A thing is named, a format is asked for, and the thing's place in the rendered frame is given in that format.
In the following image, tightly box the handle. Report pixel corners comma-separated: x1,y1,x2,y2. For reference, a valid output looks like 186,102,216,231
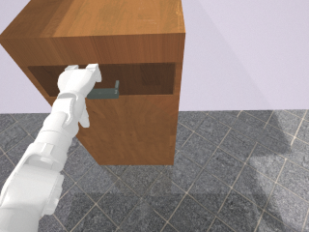
87,80,120,100

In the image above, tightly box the cabinet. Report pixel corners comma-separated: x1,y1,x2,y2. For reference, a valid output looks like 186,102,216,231
0,0,186,165

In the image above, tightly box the robot left upper arm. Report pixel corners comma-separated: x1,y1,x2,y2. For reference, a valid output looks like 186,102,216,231
0,163,65,232

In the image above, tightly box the left robot hand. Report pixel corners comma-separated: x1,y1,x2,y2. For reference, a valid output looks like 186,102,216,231
57,64,102,128

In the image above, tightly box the left robot forearm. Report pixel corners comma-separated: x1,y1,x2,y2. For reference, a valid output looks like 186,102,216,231
0,90,85,207

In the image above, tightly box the drawer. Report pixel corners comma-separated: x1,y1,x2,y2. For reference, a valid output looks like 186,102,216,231
27,62,175,97

